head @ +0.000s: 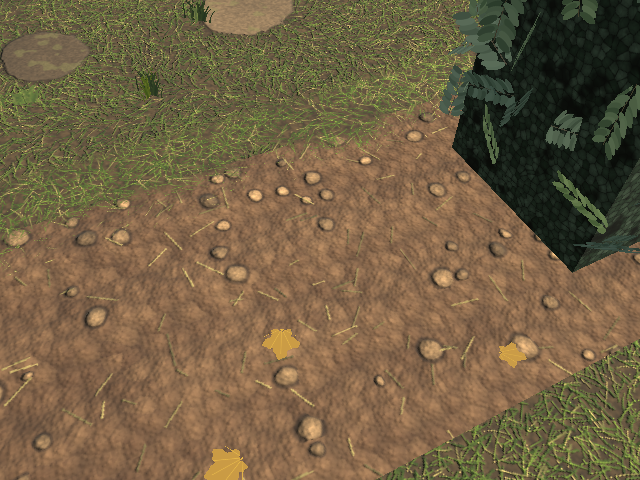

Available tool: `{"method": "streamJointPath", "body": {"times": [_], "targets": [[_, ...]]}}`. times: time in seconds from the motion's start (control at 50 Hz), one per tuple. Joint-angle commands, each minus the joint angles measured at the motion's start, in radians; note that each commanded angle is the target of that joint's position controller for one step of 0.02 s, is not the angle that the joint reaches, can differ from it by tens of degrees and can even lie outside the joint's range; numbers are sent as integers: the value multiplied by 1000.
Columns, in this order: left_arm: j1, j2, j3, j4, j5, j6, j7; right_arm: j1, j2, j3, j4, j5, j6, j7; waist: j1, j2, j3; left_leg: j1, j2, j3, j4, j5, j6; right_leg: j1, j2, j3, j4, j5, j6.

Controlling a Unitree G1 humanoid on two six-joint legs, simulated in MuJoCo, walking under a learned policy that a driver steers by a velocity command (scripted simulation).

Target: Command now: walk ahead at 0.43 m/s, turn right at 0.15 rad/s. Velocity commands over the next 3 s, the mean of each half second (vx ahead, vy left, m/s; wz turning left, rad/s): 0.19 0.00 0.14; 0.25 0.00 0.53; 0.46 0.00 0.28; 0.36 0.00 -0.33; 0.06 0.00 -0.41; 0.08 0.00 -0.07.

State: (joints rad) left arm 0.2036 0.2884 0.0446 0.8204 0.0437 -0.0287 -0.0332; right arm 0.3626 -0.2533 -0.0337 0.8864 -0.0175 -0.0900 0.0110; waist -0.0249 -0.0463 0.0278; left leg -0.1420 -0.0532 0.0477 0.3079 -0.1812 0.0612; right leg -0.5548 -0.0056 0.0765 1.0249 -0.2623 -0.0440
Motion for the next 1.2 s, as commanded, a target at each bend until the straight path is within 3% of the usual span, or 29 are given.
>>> {"method": "streamJointPath", "body": {"times": [0.02, 0.06, 0.12, 0.16, 0.2, 0.22, 0.24, 0.26, 0.3, 0.34, 0.42, 0.5, 0.58, 0.62, 0.64, 0.66, 0.68, 0.7, 0.72, 0.74, 0.76, 0.78, 0.82, 1.04, 1.1, 1.14, 1.16, 1.18, 1.2], "targets": [[-38, 14, -11, -68, 1, -7, -8, -7, -95, -15, -37, 5, -15, 1, 31, 130, 28, -1, 234, -151, -147, 429, 135, -49, -39, -66, -141, 93, 29], [-93, -21, -31, -77, -8, -15, -6, 16, -101, -13, -18, 7, -11, 3, 14, 141, 10, -22, 200, -72, -103, 646, 108, 55, -20, -118, -284, 159, 35], [-114, -6, -34, -69, -17, -21, 7, 68, -118, -15, 15, 7, -1, 1, -3, 166, -30, 40, 209, -69, -29, 719, 80, 143, 14, -131, -389, 209, 22], [-89, 13, -30, -55, -14, -27, 18, 68, -116, -14, 26, 11, 7, -6, 11, 164, -31, 65, 223, -107, 37, 690, 66, 204, 21, -109, -464, 206, -3], [39, 45, -19, -4, 5, -49, 35, 65, -107, -10, 32, 24, 13, -12, 72, 94, -69, 28, 174, -113, 215, 584, 28, 407, 5, -86, -630, 373, -30], [130, 108, -7, 8, 20, -62, 45, 82, -78, 0, 2, 29, 9, -16, 89, 0, -170, -95, 132, -89, 374, 266, -3, 615, -184, 57, -561, 802, -61], [161, 162, 13, 2, 5, -46, 48, 227, 16, 20, 5, 58, 23, -25, 53, -188, -343, -259, 19, -33, 658, -414, -22, 833, -453, 275, -497, 1178, -228], [154, 125, 12, -11, -44, -28, 44, 189, -84, -8, 26, 41, 54, -42, 85, -94, -366, -280, 3, -77, 768, -512, -20, 742, -437, 282, -534, 1075, -267], [25, 56, -6, -34, -41, -16, 56, 80, -89, -24, 3, 8, 78, -36, 36, -41, -158, -341, 50, -85, 830, -396, -33, 535, -344, 159, -652, 783, -214], [-25, 32, -12, -38, -38, -12, 74, 65, -65, -29, 0, -8, 103, -24, -4, -68, -81, -282, 78, -74, 812, -296, -61, 374, -284, 47, -726, 657, -177], [-44, 36, -3, -43, -23, -11, 80, 58, -43, -40, -16, -6, 139, -20, -26, -52, -100, -256, 69, -44, 803, -250, -82, 296, -272, -48, -754, 479, -195], [-38, 54, 9, -38, -15, 7, 82, -39, -37, -37, -72, -11, 164, -6, 2, -92, -77, -251, 89, -16, 630, -217, -70, 271, -278, -75, -786, 152, -185], [-19, 97, 27, -35, -10, 26, 72, -83, -53, -37, -120, -4, 167, 9, 22, -84, -92, -183, 79, 22, 498, -251, -42, 283, -320, -80, -757, 72, -178], [-23, 135, 43, -42, -15, 35, 66, -48, -66, -39, -127, -3, 161, 23, 6, -82, -112, -77, 62, 51, 379, -255, -4, 234, -327, -84, -774, -197, -135], [-44, 140, 48, -51, -18, 41, 65, 6, -75, -44, -112, -3, 158, 31, -25, -57, -104, 35, 41, 63, 283, -242, 25, 148, -310, -109, -751, -342, -95], [-63, 110, 46, -59, -14, 51, 61, 85, -91, -54, -77, -3, 152, 34, -57, 27, -63, 129, 38, 6, 186, -300, 59, 31, -260, -167, -626, -443, -40], [-63, 22, 26, -74, -14, 60, 47, 139, -147, -64, -67, -10, 144, 20, -77, 300, -2, 130, 244, -325, -59, -585, 119, -122, -131, -298, -273, -459, 30], [-163, 18, 22, -141, -7, 58, 49, 106, -253, -84, -109, -10, 139, 2, -89, 371, 112, -11, 432, -761, -259, -880, 221, -321, 21, -185, -124, -335, 64], [-204, 78, 36, -155, -7, 45, 41, 53, -205, -72, -109, -15, 140, -25, -51, 224, 183, -87, 400, -672, -291, -805, 207, -286, -50, -71, -70, -168, 62], [-138, 86, 42, -131, -21, 32, 26, -12, -188, -63, -120, -8, 133, -35, 10, 223, 164, -103, 346, -585, -272, -674, 177, -239, -49, -63, -80, -64, 66], [-91, 90, 43, -101, -15, 22, 17, -47, -185, -63, -130, -3, 119, -27, 35, 198, 138, -70, 291, -496, -252, -508, 152, -202, -46, -64, -87, 1, 71], [-67, 90, 47, -76, 2, 18, 12, -58, -175, -62, -137, 3, 101, -22, 34, 167, 97, -30, 250, -431, -225, -372, 141, -174, -37, -79, -65, 51, 72], [-55, 68, 45, -66, 5, 19, 4, -14, -144, -56, -124, 10, 73, -8, 26, 128, 31, 46, 221, -384, -192, -237, 139, -159, -34, -76, -56, 96, 68], [-281, 51, 23, -158, -17, -3, 0, 150, -180, -76, -81, -1, 43, -15, -77, 168, 55, 139, 220, -437, -87, 4, 189, -136, -13, -67, -375, 87, 103], [-208, 61, 21, -157, -21, -21, 2, 109, -184, -76, -89, -3, 35, -19, -34, 181, 29, 78, 229, -436, -28, 165, 146, 63, 2, -87, -461, 66, 60], [-48, 74, 30, -110, -19, -35, 19, 69, -186, -74, -89, 4, 28, -18, 50, 145, -15, -9, 190, -401, 97, 324, 102, 339, 40, -115, -559, 86, 23], [78, 120, 46, -79, -7, -49, 33, 70, -156, -65, -86, 8, 21, -13, 104, 69, -97, -73, 117, -331, 297, 335, 75, 533, -23, -53, -587, 60, -7], [238, 215, 63, -73, 16, -56, 48, 82, -78, -43, -121, 24, 15, -10, 156, -106, -243, -251, 17, -219, 623, 88, 33, 762, -283, 296, -672, -243, -78], [250, 288, 80, -43, 10, -44, 44, 152, -70, -41, -131, 20, 16, -8, 100, -282, -233, -464, -96, -173, 787, -359, 18, 785, -417, 708, -834, -314, -157]]}}
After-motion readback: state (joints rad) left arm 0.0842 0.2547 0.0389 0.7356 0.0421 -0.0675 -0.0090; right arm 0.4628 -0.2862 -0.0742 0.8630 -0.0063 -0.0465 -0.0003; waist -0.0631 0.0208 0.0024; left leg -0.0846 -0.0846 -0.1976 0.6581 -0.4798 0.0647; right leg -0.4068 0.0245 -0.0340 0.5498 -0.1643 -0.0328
